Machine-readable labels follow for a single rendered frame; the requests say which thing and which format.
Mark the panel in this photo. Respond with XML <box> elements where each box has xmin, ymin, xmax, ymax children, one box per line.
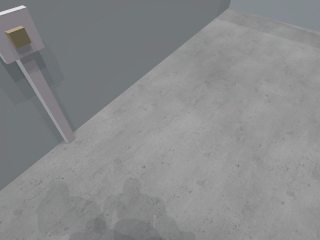
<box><xmin>0</xmin><ymin>5</ymin><xmax>76</xmax><ymax>144</ymax></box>

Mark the button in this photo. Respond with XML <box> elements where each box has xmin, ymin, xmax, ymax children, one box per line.
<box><xmin>5</xmin><ymin>26</ymin><xmax>32</xmax><ymax>49</ymax></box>

